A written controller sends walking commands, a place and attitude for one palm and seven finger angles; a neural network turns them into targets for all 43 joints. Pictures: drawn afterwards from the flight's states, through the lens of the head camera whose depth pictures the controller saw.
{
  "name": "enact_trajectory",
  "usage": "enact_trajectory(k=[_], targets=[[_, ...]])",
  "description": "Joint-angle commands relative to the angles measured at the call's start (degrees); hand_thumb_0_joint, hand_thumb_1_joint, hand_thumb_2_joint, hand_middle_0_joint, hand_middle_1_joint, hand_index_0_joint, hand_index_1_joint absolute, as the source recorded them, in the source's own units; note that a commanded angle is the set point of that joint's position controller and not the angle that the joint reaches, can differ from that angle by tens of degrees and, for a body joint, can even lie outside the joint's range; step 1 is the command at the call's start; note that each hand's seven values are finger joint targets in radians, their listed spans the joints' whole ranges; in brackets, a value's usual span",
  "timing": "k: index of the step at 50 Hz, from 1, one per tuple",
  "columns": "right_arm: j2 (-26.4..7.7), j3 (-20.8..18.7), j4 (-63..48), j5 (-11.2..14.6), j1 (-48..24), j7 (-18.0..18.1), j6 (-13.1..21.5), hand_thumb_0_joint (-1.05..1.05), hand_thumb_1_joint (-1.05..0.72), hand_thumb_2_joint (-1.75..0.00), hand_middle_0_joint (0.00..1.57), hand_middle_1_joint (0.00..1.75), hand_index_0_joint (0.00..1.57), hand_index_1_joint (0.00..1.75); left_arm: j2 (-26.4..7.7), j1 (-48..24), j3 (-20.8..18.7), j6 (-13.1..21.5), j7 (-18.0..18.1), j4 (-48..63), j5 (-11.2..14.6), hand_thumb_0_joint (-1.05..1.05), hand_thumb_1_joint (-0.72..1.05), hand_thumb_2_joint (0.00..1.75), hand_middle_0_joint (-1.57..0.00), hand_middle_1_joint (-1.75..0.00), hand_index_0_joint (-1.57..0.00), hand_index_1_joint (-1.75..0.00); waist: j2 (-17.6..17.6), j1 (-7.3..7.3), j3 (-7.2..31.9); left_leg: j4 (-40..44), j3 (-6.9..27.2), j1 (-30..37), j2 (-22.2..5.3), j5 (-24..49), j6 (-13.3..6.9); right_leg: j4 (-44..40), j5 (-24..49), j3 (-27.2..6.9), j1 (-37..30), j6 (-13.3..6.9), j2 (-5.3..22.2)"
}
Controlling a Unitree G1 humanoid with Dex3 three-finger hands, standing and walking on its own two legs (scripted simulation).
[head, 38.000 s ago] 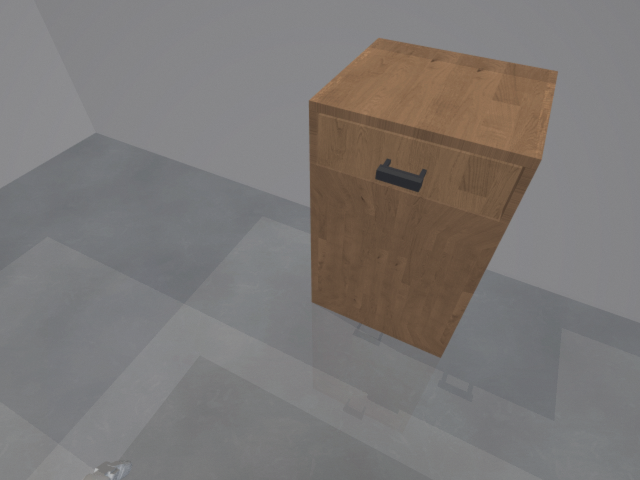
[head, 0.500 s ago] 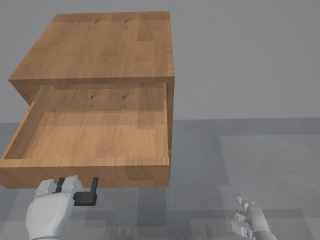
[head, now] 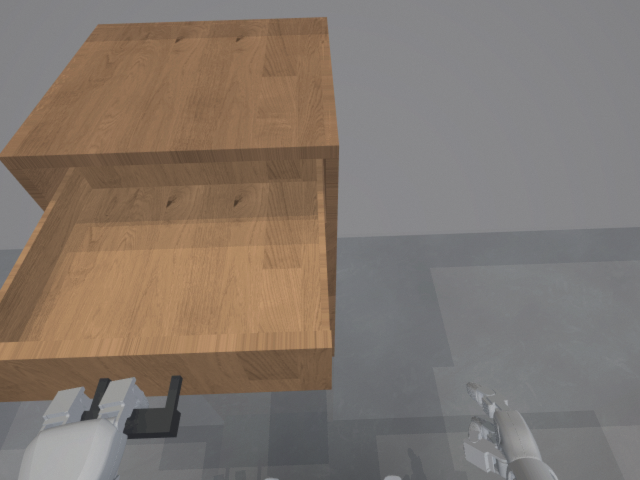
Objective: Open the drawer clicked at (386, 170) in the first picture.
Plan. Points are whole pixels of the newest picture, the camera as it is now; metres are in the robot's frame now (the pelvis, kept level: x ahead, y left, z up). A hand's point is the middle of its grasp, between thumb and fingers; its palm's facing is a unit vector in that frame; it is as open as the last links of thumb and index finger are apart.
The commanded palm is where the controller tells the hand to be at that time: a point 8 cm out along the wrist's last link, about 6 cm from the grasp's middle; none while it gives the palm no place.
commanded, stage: pull the drawer open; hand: left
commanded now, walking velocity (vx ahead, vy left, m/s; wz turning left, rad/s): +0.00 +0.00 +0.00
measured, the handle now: (135, 404) +0.20 +0.24 +0.01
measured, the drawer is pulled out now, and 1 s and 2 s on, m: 0.30 0.30 0.30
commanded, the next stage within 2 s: open the thumb to release the handle in 0.14 s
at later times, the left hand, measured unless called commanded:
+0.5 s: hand (88, 460) +0.14 +0.27 +0.00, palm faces -0.03 -0.05 -1.00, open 7.3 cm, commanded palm +0.12 +0.27 +0.05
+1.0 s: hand (109, 461) +0.14 +0.25 -0.01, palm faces -0.03 -0.09 -1.00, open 13.7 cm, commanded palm +0.13 +0.25 +0.04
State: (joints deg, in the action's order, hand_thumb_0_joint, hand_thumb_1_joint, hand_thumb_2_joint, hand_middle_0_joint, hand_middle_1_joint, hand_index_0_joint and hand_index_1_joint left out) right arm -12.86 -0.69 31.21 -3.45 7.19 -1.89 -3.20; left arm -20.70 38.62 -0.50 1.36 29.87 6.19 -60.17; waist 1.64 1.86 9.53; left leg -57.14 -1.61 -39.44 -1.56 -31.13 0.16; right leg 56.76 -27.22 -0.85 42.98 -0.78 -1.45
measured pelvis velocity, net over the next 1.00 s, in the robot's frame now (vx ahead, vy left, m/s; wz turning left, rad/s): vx -0.01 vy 0.00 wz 0.04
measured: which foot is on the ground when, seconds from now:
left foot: down 0.00-1.00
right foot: down 0.00-1.00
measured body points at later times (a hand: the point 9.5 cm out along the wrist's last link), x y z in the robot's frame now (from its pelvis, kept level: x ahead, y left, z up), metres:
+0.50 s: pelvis +0.00 +0.00 +0.00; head +0.05 -0.02 +0.45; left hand +0.14 +0.27 +0.05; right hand +0.21 -0.22 -0.10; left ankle -0.03 +0.12 -0.68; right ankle +0.00 -0.11 -0.68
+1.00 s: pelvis -0.01 +0.00 +0.00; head +0.04 -0.02 +0.45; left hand +0.14 +0.25 +0.05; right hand +0.20 -0.22 -0.10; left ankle -0.03 +0.12 -0.68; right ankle +0.00 -0.11 -0.68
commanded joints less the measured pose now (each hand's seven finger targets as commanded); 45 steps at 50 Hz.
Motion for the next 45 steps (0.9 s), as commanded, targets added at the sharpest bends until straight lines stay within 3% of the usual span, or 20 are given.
enact_trajectory(k=[1, 11, 12, 13, 14, 15, 21, 26, 29, 32, 33, 34, 41, 42, 43, 45], targets=[[-6.3, -2.4, -9.4, -0.2, -5.9, 0.9, 2.6, 0.00, -0.90, -0.90, 0.20, 0.30, 0.20, 0.30, -8.8, 7.4, -8.0, 0.0, 4.5, 11.7, 0.2, 0.00, 0.90, 0.90, -0.40, -1.35, -0.40, -1.35, 0.7, 3.02, 8.3, 6.7, 2.0, 7.5, 2.6, 23.0, -0.6, -7.4, 20.4, -0.1, -5.7, -2.3, -1.0], [-6.3, -2.6, -9.1, 0.1, -5.5, 1.4, 2.6, 0.00, -0.90, -0.90, 0.20, 0.30, 0.20, 0.30, -9.2, 6.5, -8.5, -0.1, 4.9, 11.1, 0.1, 0.00, 0.90, 0.90, -0.40, -1.35, -0.40, -1.35, 1.3, 2.96, 9.4, 6.6, 1.8, 7.8, 2.5, 24.2, -0.5, -7.2, 21.9, 0.2, -6.3, -2.1, -1.0], [-7.3, -2.7, -7.0, 0.2, -5.6, 2.4, 1.8, 0.00, -0.90, -0.90, 0.20, 0.30, 0.20, 0.30, -15.8, -6.5, -14.3, 0.3, 5.7, 9.9, -1.1, 0.00, 0.90, 0.90, -0.40, -1.35, -0.40, -1.35, 0.4, 1.27, 7.4, 5.9, 2.2, 5.9, 2.8, 20.9, -0.4, -7.0, 20.1, 0.1, -3.9, -2.0, -0.9], [-6.8, -2.6, -7.7, -0.3, -5.9, 2.9, 2.0, 0.00, -0.90, -0.90, 0.20, 0.30, 0.20, 0.30, -13.6, -4.2, -13.8, 0.4, 6.2, 8.8, -1.6, 0.00, 0.83, 0.87, -0.40, -1.34, -0.40, -1.34, 2.5, 2.95, 8.3, 6.3, 1.8, 5.8, 3.1, 19.6, -0.5, -6.7, 18.6, 1.0, -4.9, -2.0, -0.8], [-6.5, -2.5, -7.6, -0.1, -5.5, 2.8, 2.2, 0.00, -0.90, -0.90, 0.20, 0.30, 0.20, 0.30, -12.2, -3.4, -12.3, 0.2, 6.2, 6.9, -1.6, 0.00, 0.76, 0.84, -0.39, -1.34, -0.39, -1.34, 1.5, 2.13, 7.0, 6.2, 1.8, 6.0, 3.1, 19.1, -0.4, -7.1, 17.8, 0.9, -3.7, -2.1, -0.8], [-6.7, -2.7, -7.7, 0.0, -5.6, 2.9, 2.3, 0.00, -0.90, -0.90, 0.20, 0.30, 0.20, 0.30, -12.5, -3.8, -12.7, 0.2, 6.2, 8.2, -1.1, 0.00, 0.69, 0.81, -0.38, -1.33, -0.38, -1.33, 2.6, 2.53, 8.9, 6.5, 1.7, 7.0, 2.9, 20.2, -0.4, -7.4, 18.6, 0.6, -4.3, -2.2, -0.7], [-6.8, -2.9, -7.1, 0.8, -5.5, 4.2, 2.6, 0.00, -0.90, -0.90, 0.20, 0.30, 0.20, 0.30, -10.5, -4.0, -10.3, -1.3, 3.6, 6.3, 2.2, 0.00, 0.27, 0.63, -0.35, -1.28, -0.35, -1.28, -1.2, 1.52, 10.9, 7.1, 1.2, 7.0, 3.0, 19.9, -1.1, -9.1, 22.7, 1.1, -9.3, -1.1, -0.1], [-6.6, -2.3, -6.8, 0.7, -6.3, 4.5, 2.8, 0.00, -0.90, -0.90, 0.20, 0.30, 0.20, 0.30, -11.7, -4.8, -10.0, -0.4, 1.5, 5.6, 1.2, 0.00, -0.08, 0.48, -0.33, -1.24, -0.33, -1.24, -1.4, 1.80, 7.8, 8.4, 1.3, 6.2, 2.9, 18.5, -1.1, -10.2, 20.4, 1.3, -8.9, -1.1, 0.0], [-6.6, -2.3, -7.0, 0.7, -6.0, 4.3, 2.9, 0.00, -0.90, -0.90, 0.20, 0.30, 0.20, 0.30, -10.2, -7.0, -7.9, 0.3, 0.9, 5.0, 0.6, 0.00, -0.29, 0.39, -0.32, -1.22, -0.32, -1.22, -1.5, 1.31, 5.3, 8.8, 1.5, 5.8, 2.8, 16.1, -1.3, -10.8, 16.0, 2.0, -6.9, -1.2, 0.0], [-6.4, -2.5, -7.2, 0.5, -5.6, 4.2, 3.3, 0.00, -0.90, -0.90, 0.20, 0.30, 0.20, 0.30, -10.7, -5.8, -8.7, 1.2, 0.8, 5.7, 0.6, 0.00, -0.50, 0.30, -0.30, -1.20, -0.30, -1.20, 0.9, 2.11, 7.4, 8.8, 1.3, 7.1, 2.9, 16.8, -1.1, -10.6, 16.3, 1.9, -7.6, -1.4, -0.1], [-6.5, -2.4, -7.4, 0.5, -5.7, 4.0, 3.3, 0.00, -0.90, -0.90, 0.20, 0.30, 0.20, 0.30, -10.1, -5.4, -8.0, 1.4, 0.7, 6.2, 0.6, 0.00, -0.50, 0.30, -0.30, -1.20, -0.30, -1.20, 1.5, 2.06, 7.5, 8.6, 1.3, 7.2, 3.0, 17.3, -1.1, -10.5, 16.7, 1.9, -7.5, -1.5, 0.0], [-6.5, -2.5, -7.3, 0.5, -5.5, 4.0, 3.2, 0.00, -0.90, -0.90, 0.20, 0.30, 0.20, 0.30, -10.4, -5.2, -8.3, 1.3, 0.7, 5.6, 0.9, 0.00, -0.50, 0.30, -0.30, -1.20, -0.30, -1.20, -0.4, 1.83, 7.4, 8.4, 1.3, 6.7, 3.0, 16.8, -1.2, -10.7, 16.8, 1.8, -7.7, -1.3, 0.0], [-6.7, -2.6, -7.2, 0.4, -5.6, 4.0, 3.2, 0.00, -0.90, -0.90, 0.20, 0.30, 0.20, 0.30, -10.2, -10.4, -7.7, 1.4, 1.0, 6.0, 0.3, 0.00, -0.50, 0.30, -0.30, -1.20, -0.30, -1.20, 0.6, 1.17, 6.5, 8.7, 1.6, 6.4, 2.9, 14.3, -1.1, -10.9, 12.5, 2.1, -5.1, -1.4, 0.0], [-6.1, -2.6, -8.1, 0.0, -5.3, 3.0, 3.7, 0.00, -0.90, -0.90, 0.20, 0.30, 0.20, 0.30, -0.5, -5.4, 2.4, 0.7, 0.1, 5.2, 0.8, 0.00, -0.50, 0.30, -0.30, -1.20, -0.30, -1.20, 0.9, 0.52, 6.4, 8.5, 1.7, 7.1, 2.8, 15.6, -1.3, -10.3, 13.0, 3.2, -4.6, -1.6, -0.3], [-6.3, -2.9, -8.1, 0.5, -4.6, 2.7, 3.8, 0.00, -0.90, -0.90, 0.20, 0.30, 0.20, 0.30, -2.2, -7.6, 1.7, 0.8, -0.3, 6.3, 1.2, 0.00, -0.50, 0.30, -0.30, -1.20, -0.30, -1.20, -1.4, 0.01, 6.8, 8.3, 2.3, 7.1, 2.3, 16.7, -1.3, -10.1, 13.8, 3.2, -4.3, -1.5, -0.3], [-6.7, -2.7, -8.2, 0.2, -4.7, 3.0, 3.7, 0.00, -0.90, -0.90, 0.20, 0.30, 0.20, 0.30, -5.3, -7.8, -0.8, 0.3, -0.3, 7.0, 0.9, 0.00, -0.50, 0.30, -0.30, -1.20, -0.30, -1.20, -2.3, 0.43, 8.2, 8.2, 2.2, 6.8, 2.4, 17.2, -1.3, -10.1, 15.6, 2.8, -6.0, -1.4, -0.2]])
